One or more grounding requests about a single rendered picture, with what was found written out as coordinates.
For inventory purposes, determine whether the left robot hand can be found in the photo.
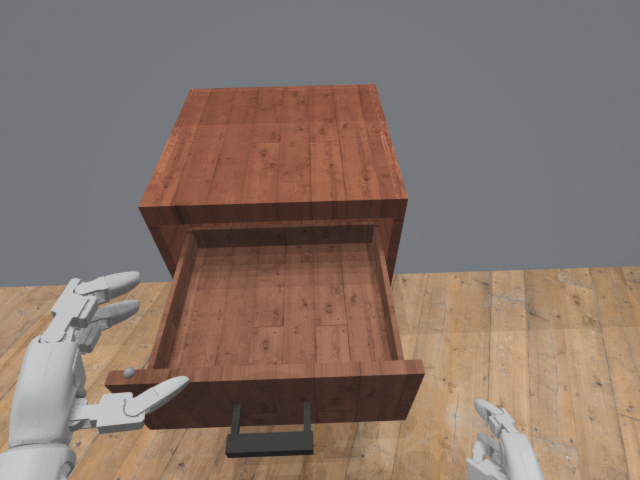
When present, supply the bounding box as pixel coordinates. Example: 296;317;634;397
8;271;190;449

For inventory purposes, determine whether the handle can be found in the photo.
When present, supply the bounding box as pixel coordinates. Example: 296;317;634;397
225;402;313;458

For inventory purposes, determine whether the drawer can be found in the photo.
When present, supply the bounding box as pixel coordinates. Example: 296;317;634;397
104;221;425;430

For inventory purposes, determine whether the cabinet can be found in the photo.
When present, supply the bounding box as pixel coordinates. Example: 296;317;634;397
138;84;408;287

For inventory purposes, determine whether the left robot forearm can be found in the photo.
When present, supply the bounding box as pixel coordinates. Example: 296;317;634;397
0;443;77;480

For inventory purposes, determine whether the right robot hand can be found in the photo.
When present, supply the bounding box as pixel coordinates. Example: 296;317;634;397
466;398;544;480

